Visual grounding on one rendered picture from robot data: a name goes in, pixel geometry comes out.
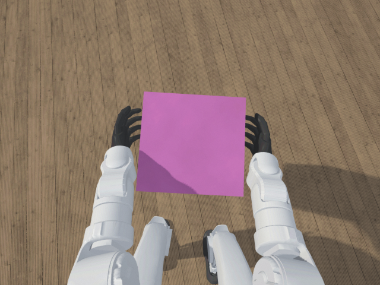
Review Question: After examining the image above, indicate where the robot right thigh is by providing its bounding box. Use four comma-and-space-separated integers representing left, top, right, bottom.
207, 231, 253, 285

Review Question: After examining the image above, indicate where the robot left hand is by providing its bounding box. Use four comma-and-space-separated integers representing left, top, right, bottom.
111, 106, 142, 148

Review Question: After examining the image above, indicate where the carton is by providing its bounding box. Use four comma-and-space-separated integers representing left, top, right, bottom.
136, 91, 246, 197

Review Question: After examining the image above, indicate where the robot right upper arm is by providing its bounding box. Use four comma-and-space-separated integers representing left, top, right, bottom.
252, 255, 324, 285

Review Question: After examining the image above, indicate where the robot left upper arm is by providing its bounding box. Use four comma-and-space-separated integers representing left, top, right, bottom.
68, 250, 140, 285

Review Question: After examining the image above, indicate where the robot left forearm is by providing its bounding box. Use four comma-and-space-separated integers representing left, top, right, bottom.
67, 145, 137, 285

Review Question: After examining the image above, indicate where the robot right hand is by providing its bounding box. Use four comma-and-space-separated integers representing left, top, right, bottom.
245, 113, 272, 156

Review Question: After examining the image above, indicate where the robot right forearm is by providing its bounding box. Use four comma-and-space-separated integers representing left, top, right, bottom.
246, 152, 325, 285

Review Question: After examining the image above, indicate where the robot left shin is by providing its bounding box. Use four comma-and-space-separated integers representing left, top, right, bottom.
143, 216, 168, 232

